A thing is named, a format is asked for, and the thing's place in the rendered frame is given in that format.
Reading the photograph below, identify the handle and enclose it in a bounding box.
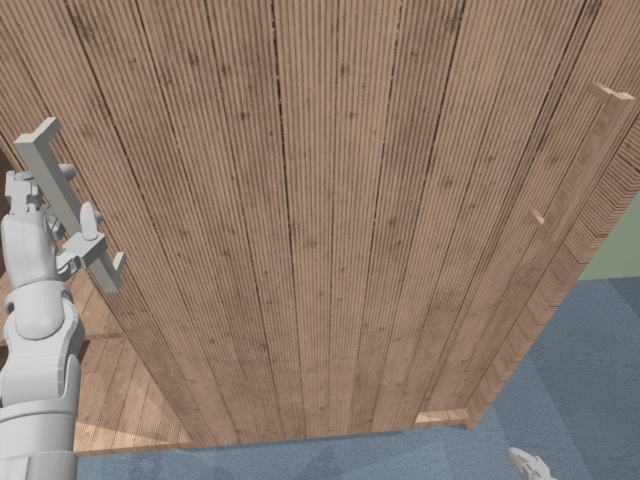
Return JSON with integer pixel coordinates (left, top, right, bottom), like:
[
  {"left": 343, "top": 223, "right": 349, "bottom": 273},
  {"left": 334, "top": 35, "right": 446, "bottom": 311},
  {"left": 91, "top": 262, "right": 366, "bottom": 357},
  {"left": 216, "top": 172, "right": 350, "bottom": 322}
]
[
  {"left": 13, "top": 117, "right": 127, "bottom": 293},
  {"left": 537, "top": 92, "right": 636, "bottom": 243}
]

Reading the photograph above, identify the left robot hand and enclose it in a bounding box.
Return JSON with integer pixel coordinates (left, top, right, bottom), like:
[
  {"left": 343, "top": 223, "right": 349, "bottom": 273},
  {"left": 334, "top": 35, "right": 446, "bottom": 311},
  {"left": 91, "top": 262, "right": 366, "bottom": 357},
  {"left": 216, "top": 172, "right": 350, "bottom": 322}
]
[{"left": 1, "top": 164, "right": 108, "bottom": 291}]

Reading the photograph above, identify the wardrobe door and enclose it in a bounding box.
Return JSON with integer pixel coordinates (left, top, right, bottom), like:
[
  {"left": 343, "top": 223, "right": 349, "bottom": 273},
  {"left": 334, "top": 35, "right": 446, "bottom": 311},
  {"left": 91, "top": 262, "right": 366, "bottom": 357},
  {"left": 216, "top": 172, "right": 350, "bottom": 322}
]
[
  {"left": 0, "top": 0, "right": 590, "bottom": 448},
  {"left": 419, "top": 0, "right": 640, "bottom": 413}
]

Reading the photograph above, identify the right robot hand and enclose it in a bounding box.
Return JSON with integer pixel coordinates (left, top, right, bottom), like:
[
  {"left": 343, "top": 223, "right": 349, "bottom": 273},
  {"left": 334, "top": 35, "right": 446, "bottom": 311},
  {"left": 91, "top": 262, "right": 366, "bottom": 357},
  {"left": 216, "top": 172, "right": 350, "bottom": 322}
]
[{"left": 508, "top": 447, "right": 557, "bottom": 480}]

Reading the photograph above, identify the robot left forearm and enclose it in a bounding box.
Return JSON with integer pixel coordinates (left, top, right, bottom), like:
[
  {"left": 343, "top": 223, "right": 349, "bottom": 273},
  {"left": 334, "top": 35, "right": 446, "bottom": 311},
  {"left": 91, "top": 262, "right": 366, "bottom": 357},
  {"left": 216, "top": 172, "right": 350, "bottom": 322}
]
[{"left": 0, "top": 281, "right": 85, "bottom": 480}]

